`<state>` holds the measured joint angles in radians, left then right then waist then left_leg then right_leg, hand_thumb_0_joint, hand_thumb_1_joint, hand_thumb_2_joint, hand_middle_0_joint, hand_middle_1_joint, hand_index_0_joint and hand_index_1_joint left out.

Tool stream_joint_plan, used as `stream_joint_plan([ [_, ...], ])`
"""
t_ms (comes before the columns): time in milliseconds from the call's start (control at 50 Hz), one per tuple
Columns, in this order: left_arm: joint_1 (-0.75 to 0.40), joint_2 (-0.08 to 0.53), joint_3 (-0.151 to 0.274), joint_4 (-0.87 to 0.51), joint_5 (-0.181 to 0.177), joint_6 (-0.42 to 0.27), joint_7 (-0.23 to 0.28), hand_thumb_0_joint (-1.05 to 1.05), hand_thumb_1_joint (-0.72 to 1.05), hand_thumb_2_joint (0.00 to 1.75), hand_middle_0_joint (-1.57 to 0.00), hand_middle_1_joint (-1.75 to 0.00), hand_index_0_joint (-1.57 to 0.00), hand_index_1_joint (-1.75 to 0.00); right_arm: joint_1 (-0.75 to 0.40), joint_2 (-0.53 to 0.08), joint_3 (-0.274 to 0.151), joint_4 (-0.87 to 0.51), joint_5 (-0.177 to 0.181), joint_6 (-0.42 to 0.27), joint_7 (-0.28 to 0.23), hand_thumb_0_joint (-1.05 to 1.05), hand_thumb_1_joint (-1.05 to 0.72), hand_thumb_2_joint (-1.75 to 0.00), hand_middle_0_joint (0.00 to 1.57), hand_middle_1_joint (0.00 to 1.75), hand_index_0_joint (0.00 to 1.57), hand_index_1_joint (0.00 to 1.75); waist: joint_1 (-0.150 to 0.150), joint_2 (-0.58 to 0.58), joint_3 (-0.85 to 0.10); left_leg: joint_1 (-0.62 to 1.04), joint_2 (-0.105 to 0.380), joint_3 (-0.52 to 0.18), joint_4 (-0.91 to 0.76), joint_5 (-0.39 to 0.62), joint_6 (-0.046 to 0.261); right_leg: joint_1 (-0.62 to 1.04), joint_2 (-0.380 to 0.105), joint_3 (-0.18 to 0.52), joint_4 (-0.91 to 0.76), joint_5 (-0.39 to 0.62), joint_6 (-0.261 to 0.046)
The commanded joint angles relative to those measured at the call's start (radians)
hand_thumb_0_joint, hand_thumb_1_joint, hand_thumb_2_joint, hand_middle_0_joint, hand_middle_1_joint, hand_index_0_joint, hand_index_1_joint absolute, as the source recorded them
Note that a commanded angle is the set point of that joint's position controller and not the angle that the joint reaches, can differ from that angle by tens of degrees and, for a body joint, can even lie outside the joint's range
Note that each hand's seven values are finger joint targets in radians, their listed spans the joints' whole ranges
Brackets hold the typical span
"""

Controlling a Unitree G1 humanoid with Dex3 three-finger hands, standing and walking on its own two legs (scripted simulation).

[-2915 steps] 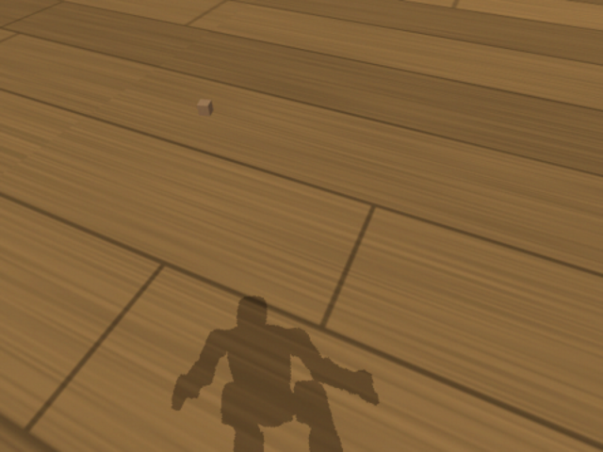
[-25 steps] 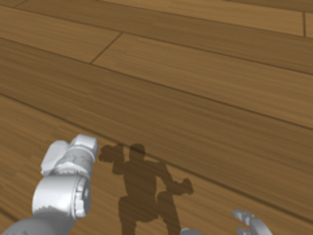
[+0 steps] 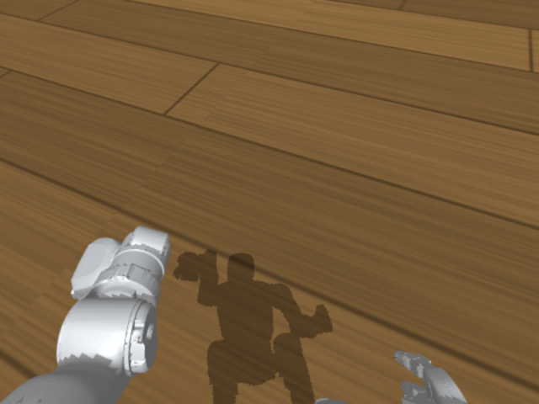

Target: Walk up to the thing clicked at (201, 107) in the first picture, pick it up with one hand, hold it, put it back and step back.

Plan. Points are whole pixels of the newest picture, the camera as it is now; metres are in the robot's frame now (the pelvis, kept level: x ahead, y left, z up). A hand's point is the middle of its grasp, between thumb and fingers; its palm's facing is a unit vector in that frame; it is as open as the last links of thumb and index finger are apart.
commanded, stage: hold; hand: left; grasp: from above
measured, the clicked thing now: (130, 281) +0.35 +0.24 -0.06
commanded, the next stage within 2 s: crouch in 0.46 s
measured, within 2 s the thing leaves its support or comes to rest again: neither
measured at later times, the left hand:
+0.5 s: hand (124, 275) +0.34 +0.23 -0.02, palm faces -0.05 -0.47 -0.88, open 9.9 cm
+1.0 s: hand (130, 294) +0.32 +0.24 -0.07, palm faces -0.14 -0.47 -0.87, open 10.1 cm
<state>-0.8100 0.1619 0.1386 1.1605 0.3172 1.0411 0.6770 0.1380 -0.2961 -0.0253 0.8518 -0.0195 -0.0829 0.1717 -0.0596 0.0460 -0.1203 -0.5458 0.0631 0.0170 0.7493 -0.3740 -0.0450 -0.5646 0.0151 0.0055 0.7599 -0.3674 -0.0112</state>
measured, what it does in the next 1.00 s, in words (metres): stands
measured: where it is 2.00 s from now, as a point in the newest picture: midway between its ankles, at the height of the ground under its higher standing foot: outside the picture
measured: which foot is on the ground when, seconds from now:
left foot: down 0.00-1.00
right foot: down 0.00-1.00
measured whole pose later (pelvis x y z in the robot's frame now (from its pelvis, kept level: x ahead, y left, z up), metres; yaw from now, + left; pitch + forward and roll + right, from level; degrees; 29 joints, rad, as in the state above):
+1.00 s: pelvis +0.00 +0.00 -0.01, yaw +0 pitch +15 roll +0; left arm -0.88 0.19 0.19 1.39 0.39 0.92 0.68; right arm 0.14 -0.27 -0.04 0.87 -0.03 -0.10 0.17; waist -0.07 0.00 -0.15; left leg -0.68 0.07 0.01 0.82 -0.40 -0.04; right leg -0.70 0.02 0.00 0.82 -0.39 -0.01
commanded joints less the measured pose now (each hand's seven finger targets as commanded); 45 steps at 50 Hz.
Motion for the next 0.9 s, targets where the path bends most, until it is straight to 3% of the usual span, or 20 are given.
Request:
stream_joint_plan([
  [0,-0.473,0.224,-0.029,-0.208,0.061,-0.009,0.052,0.00,0.63,0.76,-0.97,-0.67,-0.93,-0.71,-0.057,-0.145,-0.044,-0.112,0.011,-0.044,0.000,0.00,-0.90,-0.90,0.20,0.30,0.20,0.30,0.002,-0.039,-0.362,0.151,-0.062,0.034,-0.065,0.269,0.025,0.202,0.031,-0.016,-0.107,0.342,0.027],
  [60,-0.478,0.216,-0.034,-0.209,0.061,-0.005,0.045,0.00,0.63,0.74,-0.98,-0.66,-0.94,-0.70,-0.060,-0.150,-0.045,-0.114,0.014,-0.039,-0.002,0.00,-0.90,-0.90,0.20,0.30,0.20,0.30,-0.007,-0.041,-0.367,0.171,-0.062,0.030,-0.072,0.294,0.026,0.209,0.035,-0.022,-0.103,0.371,0.027],
  [120,-0.475,0.214,-0.040,-0.186,0.065,0.006,0.038,0.00,0.65,0.73,-0.99,-0.64,-0.95,-0.68,-0.066,-0.144,-0.042,-0.111,0.018,-0.041,-0.003,0.00,-0.90,-0.90,0.20,0.30,0.20,0.30,-0.003,-0.043,-0.342,0.165,-0.059,0.025,-0.089,0.262,0.026,0.198,0.035,-0.024,-0.113,0.319,0.025],
  [180,-0.459,0.181,-0.046,-0.165,0.067,0.003,0.032,0.00,0.63,0.74,-0.99,-0.64,-0.95,-0.69,-0.063,-0.144,-0.047,-0.114,0.017,-0.042,-0.004,0.00,-0.90,-0.90,0.20,0.30,0.20,0.30,0.002,-0.042,-0.369,0.171,-0.062,0.029,-0.082,0.307,0.025,0.210,0.032,-0.024,-0.102,0.377,0.025],
  [280,-0.491,0.215,-0.033,-0.213,0.075,0.004,0.030,0.00,0.66,0.75,-1.00,-0.65,-0.96,-0.69,-0.057,-0.142,-0.047,-0.119,0.021,-0.037,-0.002,0.00,-0.90,-0.90,0.20,0.30,0.20,0.30,0.000,-0.047,-0.376,0.177,-0.068,0.032,-0.081,0.319,0.029,0.229,0.029,-0.024,-0.110,0.410,0.029],
  [320,-0.465,0.180,-0.046,-0.161,0.076,0.008,0.025,0.00,0.63,0.71,-0.97,-0.63,-0.94,-0.67,-0.063,-0.144,-0.053,-0.116,0.020,-0.036,-0.001,0.00,-0.90,-0.90,0.20,0.30,0.20,0.30,0.000,-0.044,-0.380,0.166,-0.068,0.034,-0.077,0.326,0.027,0.219,0.028,-0.019,-0.104,0.436,0.029],
  [340,-0.470,0.194,-0.040,-0.173,0.075,0.007,0.024,0.00,0.64,0.71,-0.98,-0.64,-0.95,-0.68,-0.051,-0.145,-0.056,-0.119,0.022,-0.035,0.000,0.00,-0.90,-0.90,0.20,0.30,0.20,0.30,0.002,-0.047,-0.374,0.164,-0.068,0.029,-0.081,0.334,0.028,0.226,0.028,-0.025,-0.102,0.438,0.026],
  [420,-0.485,0.205,-0.025,-0.166,0.072,0.004,0.032,0.00,0.67,0.74,-1.02,-0.62,-0.98,-0.67,-0.050,-0.133,-0.052,-0.119,0.023,-0.036,0.003,0.00,-0.90,-0.90,0.20,0.30,0.20,0.30,0.011,-0.052,-0.367,0.147,-0.067,0.032,-0.082,0.304,0.031,0.214,0.023,-0.019,-0.112,0.394,0.026],
  [460,-0.472,0.188,-0.045,-0.156,0.089,-0.002,0.025,0.00,0.67,0.70,-1.00,-0.63,-0.97,-0.67,-0.057,-0.145,-0.056,-0.121,0.019,-0.035,0.001,0.00,-0.90,-0.90,0.20,0.30,0.20,0.30,-0.006,-0.048,-0.378,0.167,-0.069,0.033,-0.076,0.327,0.029,0.215,0.026,-0.017,-0.110,0.445,0.030],
  [520,-0.458,0.199,-0.029,-0.188,0.078,-0.009,0.030,0.00,0.66,0.72,-0.99,-0.64,-0.96,-0.68,-0.045,-0.138,-0.064,-0.125,0.020,-0.032,0.004,0.00,-0.90,-0.90,0.20,0.30,0.20,0.30,0.013,-0.050,-0.415,0.155,-0.071,0.032,-0.071,0.346,0.031,0.250,0.021,-0.020,-0.092,0.484,0.027],
  [540,-0.476,0.208,-0.021,-0.213,0.073,-0.012,0.032,0.00,0.74,0.80,-1.07,-0.72,-1.04,-0.76,-0.047,-0.139,-0.064,-0.125,0.018,-0.032,0.003,0.00,-0.89,-0.90,0.20,0.30,0.20,0.30,0.015,-0.038,-0.425,0.166,-0.067,0.032,-0.074,0.357,0.029,0.250,0.025,-0.025,-0.088,0.474,0.024],
  [560,-0.468,0.192,-0.036,-0.213,0.075,-0.009,0.030,0.00,0.72,0.87,-0.99,-0.72,-0.97,-0.73,-0.049,-0.138,-0.061,-0.129,0.019,-0.027,0.004,0.00,-0.84,-0.89,0.20,0.30,0.20,0.30,0.006,-0.033,-0.409,0.177,-0.067,0.028,-0.081,0.353,0.031,0.235,0.028,-0.027,-0.092,0.463,0.024],
  [600,-0.486,0.194,-0.046,-0.209,0.084,-0.008,0.025,0.00,0.66,0.81,-0.91,-0.75,-0.92,-0.74,-0.059,-0.145,-0.059,-0.131,0.022,-0.025,0.000,0.00,-0.85,-0.89,0.20,0.30,0.20,0.30,-0.001,-0.035,-0.397,0.185,-0.069,0.031,-0.084,0.351,0.029,0.238,0.030,-0.026,-0.104,0.461,0.027],
  [640,-0.463,0.210,-0.037,-0.185,0.090,-0.013,0.024,0.00,0.62,0.82,-0.87,-0.78,-0.89,-0.76,-0.060,-0.145,-0.061,-0.129,0.019,-0.025,-0.004,0.00,-0.85,-0.89,0.20,0.30,0.20,0.30,0.014,-0.043,-0.385,0.173,-0.064,0.029,-0.089,0.347,0.027,0.245,0.030,-0.031,-0.103,0.437,0.022],
  [680,-0.450,0.187,-0.040,-0.141,0.088,-0.018,0.019,0.00,0.60,0.85,-0.86,-0.80,-0.87,-0.79,-0.046,-0.140,-0.057,-0.119,0.019,-0.026,-0.006,0.00,-0.85,-0.89,0.20,0.30,0.20,0.30,-0.005,-0.069,-0.377,0.165,-0.063,0.030,-0.081,0.341,0.031,0.226,0.027,-0.026,-0.105,0.451,0.027],
  [740,-0.445,0.194,-0.028,-0.088,0.088,-0.039,0.017,0.00,0.62,0.87,-0.88,-0.80,-0.89,-0.79,-0.037,-0.141,-0.062,-0.104,0.017,-0.031,-0.008,0.00,-0.85,-0.89,0.20,0.30,0.20,0.30,0.005,-0.062,-0.365,0.136,-0.060,0.039,-0.068,0.342,0.028,0.216,0.022,-0.018,-0.100,0.462,0.024],
  [760,-0.445,0.171,-0.029,-0.068,0.081,-0.048,0.015,0.00,0.61,0.88,-0.88,-0.79,-0.88,-0.79,-0.034,-0.137,-0.062,-0.093,0.015,-0.032,-0.009,0.00,-0.85,-0.89,0.20,0.30,0.20,0.30,-0.005,-0.074,-0.360,0.128,-0.057,0.040,-0.062,0.342,0.029,0.207,0.021,-0.017,-0.095,0.476,0.026],
  [800,-0.460,0.183,-0.015,-0.049,0.092,-0.070,0.013,0.00,0.58,0.92,-0.86,-0.82,-0.87,-0.82,-0.018,-0.125,-0.053,-0.082,0.012,-0.033,-0.007,0.00,-0.85,-0.89,0.20,0.30,0.20,0.30,-0.015,-0.078,-0.361,0.115,-0.055,0.040,-0.048,0.352,0.029,0.189,0.019,-0.014,-0.083,0.500,0.027],
  [880,-0.468,0.200,0.001,0.058,0.125,-0.109,0.028,0.00,0.58,0.88,-0.87,-0.80,-0.87,-0.80,0.014,-0.117,-0.054,-0.053,0.002,-0.041,-0.004,0.00,-0.85,-0.89,0.20,0.30,0.20,0.30,-0.021,-0.072,-0.323,0.028,-0.051,0.044,-0.006,0.287,0.029,0.099,0.015,-0.002,-0.058,0.414,0.019],
])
